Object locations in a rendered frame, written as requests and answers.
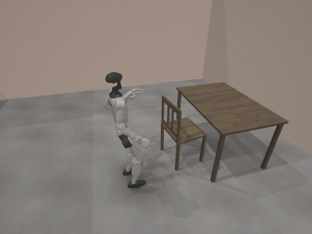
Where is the robot right upper arm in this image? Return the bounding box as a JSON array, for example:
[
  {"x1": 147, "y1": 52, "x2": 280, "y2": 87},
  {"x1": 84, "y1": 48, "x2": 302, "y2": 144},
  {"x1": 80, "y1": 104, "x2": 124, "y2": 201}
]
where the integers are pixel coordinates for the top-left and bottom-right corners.
[{"x1": 115, "y1": 98, "x2": 126, "y2": 131}]

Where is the table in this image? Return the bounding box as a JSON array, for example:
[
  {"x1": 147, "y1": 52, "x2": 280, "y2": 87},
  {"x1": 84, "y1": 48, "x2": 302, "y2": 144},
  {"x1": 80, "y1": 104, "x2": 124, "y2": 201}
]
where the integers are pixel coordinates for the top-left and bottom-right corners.
[{"x1": 176, "y1": 82, "x2": 289, "y2": 182}]

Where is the robot right hand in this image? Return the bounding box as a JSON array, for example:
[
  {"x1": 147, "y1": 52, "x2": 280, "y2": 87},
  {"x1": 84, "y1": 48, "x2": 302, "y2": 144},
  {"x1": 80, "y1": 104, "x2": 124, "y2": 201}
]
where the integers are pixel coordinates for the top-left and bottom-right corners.
[{"x1": 139, "y1": 138, "x2": 157, "y2": 151}]

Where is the left robot foot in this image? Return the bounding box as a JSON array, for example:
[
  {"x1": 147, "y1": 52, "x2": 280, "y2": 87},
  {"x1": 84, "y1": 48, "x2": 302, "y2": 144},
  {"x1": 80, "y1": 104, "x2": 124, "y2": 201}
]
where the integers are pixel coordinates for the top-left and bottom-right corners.
[{"x1": 123, "y1": 168, "x2": 132, "y2": 176}]

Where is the robot left thigh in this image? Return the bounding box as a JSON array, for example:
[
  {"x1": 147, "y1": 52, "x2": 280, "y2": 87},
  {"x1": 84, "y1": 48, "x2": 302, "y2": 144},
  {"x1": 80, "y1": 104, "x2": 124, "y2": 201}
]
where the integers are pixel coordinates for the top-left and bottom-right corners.
[{"x1": 127, "y1": 125, "x2": 133, "y2": 155}]

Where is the robot left hand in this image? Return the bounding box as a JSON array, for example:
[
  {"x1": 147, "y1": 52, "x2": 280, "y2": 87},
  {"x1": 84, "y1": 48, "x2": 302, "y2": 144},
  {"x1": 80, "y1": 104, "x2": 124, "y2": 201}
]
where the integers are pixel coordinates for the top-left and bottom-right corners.
[{"x1": 125, "y1": 89, "x2": 139, "y2": 99}]

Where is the robot left upper arm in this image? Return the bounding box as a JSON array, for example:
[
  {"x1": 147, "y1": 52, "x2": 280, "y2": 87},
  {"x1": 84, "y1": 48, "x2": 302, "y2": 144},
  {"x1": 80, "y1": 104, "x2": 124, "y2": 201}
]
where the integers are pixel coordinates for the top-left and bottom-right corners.
[{"x1": 103, "y1": 89, "x2": 112, "y2": 110}]

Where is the right robot forearm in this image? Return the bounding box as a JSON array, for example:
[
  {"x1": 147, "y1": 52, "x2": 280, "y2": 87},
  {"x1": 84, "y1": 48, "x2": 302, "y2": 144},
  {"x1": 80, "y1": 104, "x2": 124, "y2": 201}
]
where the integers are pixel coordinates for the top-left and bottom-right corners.
[{"x1": 118, "y1": 124, "x2": 142, "y2": 143}]

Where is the chair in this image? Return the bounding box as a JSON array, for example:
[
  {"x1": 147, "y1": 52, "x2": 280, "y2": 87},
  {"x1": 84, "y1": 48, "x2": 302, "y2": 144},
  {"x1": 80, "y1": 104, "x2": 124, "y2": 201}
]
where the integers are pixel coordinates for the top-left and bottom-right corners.
[{"x1": 160, "y1": 95, "x2": 207, "y2": 171}]

